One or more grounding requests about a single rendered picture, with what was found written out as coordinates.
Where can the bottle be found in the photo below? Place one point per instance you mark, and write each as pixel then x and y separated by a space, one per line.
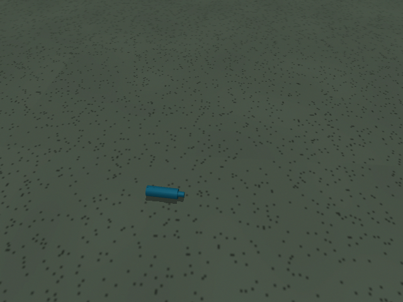
pixel 163 192

